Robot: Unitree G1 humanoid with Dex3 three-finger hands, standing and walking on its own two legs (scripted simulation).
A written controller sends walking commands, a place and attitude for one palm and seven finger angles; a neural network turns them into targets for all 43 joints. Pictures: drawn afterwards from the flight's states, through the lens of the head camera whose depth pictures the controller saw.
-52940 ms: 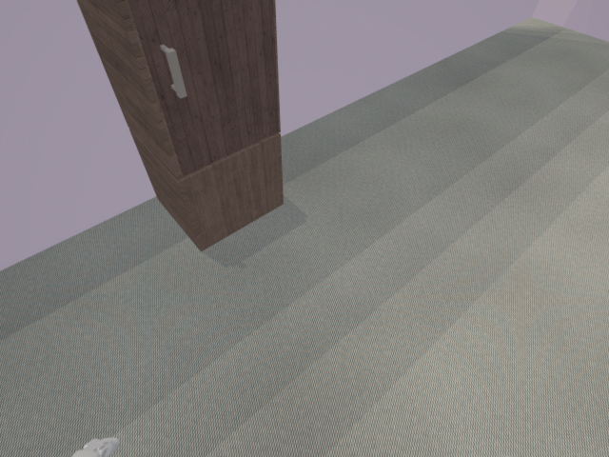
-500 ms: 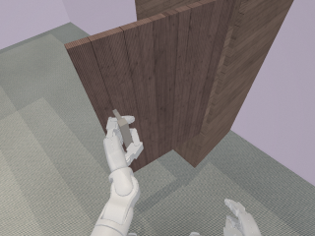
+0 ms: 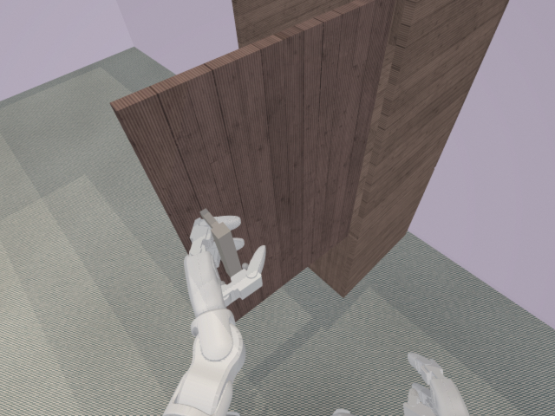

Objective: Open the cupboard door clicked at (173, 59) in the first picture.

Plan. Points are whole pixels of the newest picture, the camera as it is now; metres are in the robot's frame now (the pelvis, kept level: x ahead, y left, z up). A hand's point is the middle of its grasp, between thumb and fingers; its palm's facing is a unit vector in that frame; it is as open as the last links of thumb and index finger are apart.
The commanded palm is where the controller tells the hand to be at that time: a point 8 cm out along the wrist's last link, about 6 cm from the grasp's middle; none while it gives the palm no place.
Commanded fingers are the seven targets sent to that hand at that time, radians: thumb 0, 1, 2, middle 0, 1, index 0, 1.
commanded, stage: open thumb and fingers to let go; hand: left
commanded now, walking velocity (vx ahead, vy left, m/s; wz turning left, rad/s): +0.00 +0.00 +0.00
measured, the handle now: (221, 245) +0.35 +0.10 +0.05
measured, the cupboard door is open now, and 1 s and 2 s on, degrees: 85 85 85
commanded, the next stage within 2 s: slide the hand sideways off the handle in 0.52 s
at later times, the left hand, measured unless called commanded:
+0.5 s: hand (241, 267) +0.31 +0.07 +0.06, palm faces +0.25 -0.97 -0.02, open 15.0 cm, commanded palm +0.27 +0.12 +0.05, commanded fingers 0.00 -0.50 0.30 -0.15 -0.30 -0.15 -0.30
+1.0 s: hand (230, 294) +0.27 +0.08 +0.06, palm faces -0.16 -0.99 +0.02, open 16.3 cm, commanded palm +0.25 +0.14 +0.05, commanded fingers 0.00 -0.50 0.30 -0.15 -0.30 -0.15 -0.30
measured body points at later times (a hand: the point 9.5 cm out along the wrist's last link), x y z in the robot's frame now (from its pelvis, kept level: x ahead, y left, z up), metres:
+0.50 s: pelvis +0.00 +0.03 +0.00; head +0.04 +0.01 +0.45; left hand +0.29 +0.12 +0.06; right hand +0.16 -0.19 -0.11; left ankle +0.00 +0.16 -0.69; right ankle +0.02 -0.07 -0.69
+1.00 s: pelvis -0.01 +0.05 -0.01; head +0.04 +0.03 +0.44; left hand +0.27 +0.13 +0.06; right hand +0.15 -0.18 -0.10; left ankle +0.00 +0.16 -0.69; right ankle +0.02 -0.07 -0.69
